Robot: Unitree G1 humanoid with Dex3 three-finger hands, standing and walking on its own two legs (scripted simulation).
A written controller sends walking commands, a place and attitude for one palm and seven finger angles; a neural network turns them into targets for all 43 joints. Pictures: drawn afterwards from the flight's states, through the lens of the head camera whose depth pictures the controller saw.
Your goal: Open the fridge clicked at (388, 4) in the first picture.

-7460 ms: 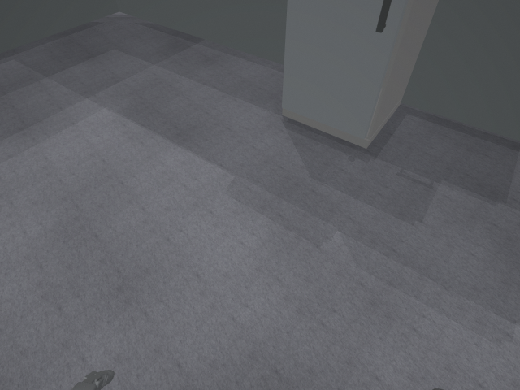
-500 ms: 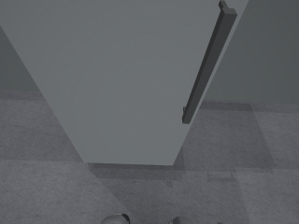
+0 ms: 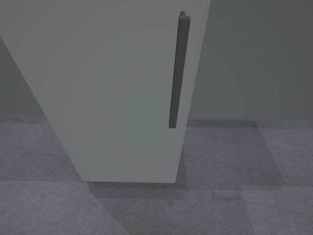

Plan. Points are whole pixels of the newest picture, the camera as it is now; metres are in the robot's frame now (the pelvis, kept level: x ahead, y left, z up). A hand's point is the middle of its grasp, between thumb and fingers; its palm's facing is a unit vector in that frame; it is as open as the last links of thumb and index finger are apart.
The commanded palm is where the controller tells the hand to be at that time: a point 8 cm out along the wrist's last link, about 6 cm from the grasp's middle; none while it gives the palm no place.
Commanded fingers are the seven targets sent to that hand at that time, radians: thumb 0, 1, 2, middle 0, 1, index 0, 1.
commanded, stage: come to a stop and stand still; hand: right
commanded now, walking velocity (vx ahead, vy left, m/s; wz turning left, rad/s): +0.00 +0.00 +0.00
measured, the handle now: (176, 80) +0.54 -0.03 +0.13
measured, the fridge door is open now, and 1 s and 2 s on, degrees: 0 0 0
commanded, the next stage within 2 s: look again from close up in 1.34 s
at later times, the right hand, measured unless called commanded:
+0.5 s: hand out of the picture +0.04 -0.23 -0.15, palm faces -0.02 +0.96 -0.28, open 7.4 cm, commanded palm none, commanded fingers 0.00 -0.90 -0.90 0.20 0.30 0.20 0.30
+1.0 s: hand out of the picture +0.02 -0.20 -0.15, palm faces -0.01 +0.97 -0.26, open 7.4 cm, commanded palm none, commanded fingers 0.00 -0.90 -0.90 0.20 0.30 0.20 0.30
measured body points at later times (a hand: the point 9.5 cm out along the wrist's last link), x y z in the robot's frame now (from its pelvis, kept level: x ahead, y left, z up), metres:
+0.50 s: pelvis -0.02 -0.01 +0.02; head -0.03 -0.01 +0.47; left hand +0.01 +0.25 -0.13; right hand +0.04 -0.28 -0.12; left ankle +0.03 +0.12 -0.72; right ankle +0.03 -0.08 -0.72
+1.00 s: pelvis +0.00 +0.01 +0.02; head +0.00 +0.01 +0.47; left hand +0.04 +0.27 -0.13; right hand +0.02 -0.25 -0.13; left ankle +0.03 +0.13 -0.72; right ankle +0.03 -0.08 -0.72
